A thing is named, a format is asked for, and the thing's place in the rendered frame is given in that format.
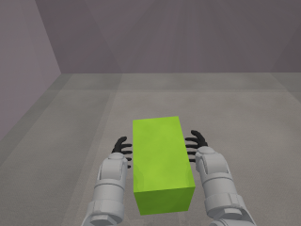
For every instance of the robot left hand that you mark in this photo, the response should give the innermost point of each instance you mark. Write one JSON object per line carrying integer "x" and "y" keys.
{"x": 118, "y": 146}

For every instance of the carton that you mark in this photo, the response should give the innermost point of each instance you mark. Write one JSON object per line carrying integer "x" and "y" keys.
{"x": 162, "y": 176}

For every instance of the right robot forearm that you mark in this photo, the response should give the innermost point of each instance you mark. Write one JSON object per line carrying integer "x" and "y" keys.
{"x": 221, "y": 197}

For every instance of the left robot forearm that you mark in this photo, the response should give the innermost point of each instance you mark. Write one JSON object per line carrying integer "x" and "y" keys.
{"x": 106, "y": 207}

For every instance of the robot right hand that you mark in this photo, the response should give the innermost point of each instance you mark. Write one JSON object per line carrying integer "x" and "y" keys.
{"x": 199, "y": 139}

